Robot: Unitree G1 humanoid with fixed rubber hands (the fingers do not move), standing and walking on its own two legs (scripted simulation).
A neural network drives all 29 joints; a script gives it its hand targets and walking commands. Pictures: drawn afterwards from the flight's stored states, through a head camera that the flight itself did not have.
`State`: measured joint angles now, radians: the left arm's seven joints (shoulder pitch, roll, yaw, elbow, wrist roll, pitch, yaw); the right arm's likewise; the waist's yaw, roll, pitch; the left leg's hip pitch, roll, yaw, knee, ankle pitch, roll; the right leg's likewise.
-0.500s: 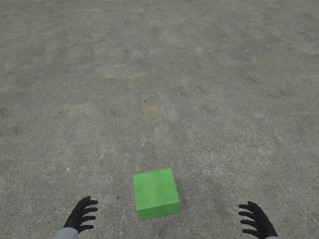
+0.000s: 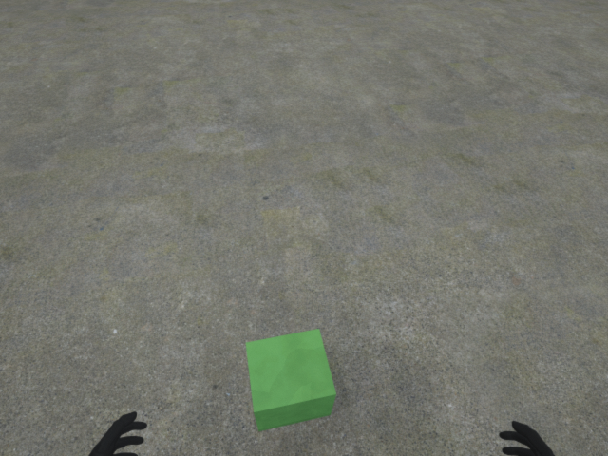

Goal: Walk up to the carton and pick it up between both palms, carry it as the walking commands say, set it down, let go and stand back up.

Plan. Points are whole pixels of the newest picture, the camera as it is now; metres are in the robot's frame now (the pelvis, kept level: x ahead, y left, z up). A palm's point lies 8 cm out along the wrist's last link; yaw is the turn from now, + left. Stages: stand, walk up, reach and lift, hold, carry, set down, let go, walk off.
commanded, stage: stand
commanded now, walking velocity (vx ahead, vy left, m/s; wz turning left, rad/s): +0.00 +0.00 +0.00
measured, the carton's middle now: (289, 379) +0.45 +0.06 -0.67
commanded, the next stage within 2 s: none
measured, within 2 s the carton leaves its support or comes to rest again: neither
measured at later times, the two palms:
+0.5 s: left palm out of the picture +0.09 +0.29 -0.10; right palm out of the picture +0.09 -0.31 -0.09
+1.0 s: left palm out of the picture +0.07 +0.30 -0.10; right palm out of the picture +0.07 -0.32 -0.09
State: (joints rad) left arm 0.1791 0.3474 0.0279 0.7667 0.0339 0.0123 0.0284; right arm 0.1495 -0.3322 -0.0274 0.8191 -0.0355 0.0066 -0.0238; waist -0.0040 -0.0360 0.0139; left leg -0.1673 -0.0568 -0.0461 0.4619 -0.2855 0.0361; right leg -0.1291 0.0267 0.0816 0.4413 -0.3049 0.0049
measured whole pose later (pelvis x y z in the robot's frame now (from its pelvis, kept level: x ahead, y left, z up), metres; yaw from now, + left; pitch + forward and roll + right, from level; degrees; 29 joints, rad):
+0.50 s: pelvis -0.01 +0.00 +0.01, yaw +0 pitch -2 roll +0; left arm 0.16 0.37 0.01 0.91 0.03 0.00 0.03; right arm 0.13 -0.36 -0.01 0.96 -0.02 0.00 -0.02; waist 0.00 -0.03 0.02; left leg -0.12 -0.05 -0.05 0.38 -0.23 0.03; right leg -0.08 0.03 0.08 0.37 -0.25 0.00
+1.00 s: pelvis -0.02 -0.01 +0.01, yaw +0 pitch -2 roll +0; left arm 0.14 0.39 0.00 0.99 0.02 -0.01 0.02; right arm 0.11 -0.38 0.00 1.03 -0.01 -0.01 -0.02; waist 0.00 -0.02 0.03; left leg -0.11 -0.05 -0.06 0.35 -0.20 0.02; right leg -0.07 0.03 0.07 0.34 -0.22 0.00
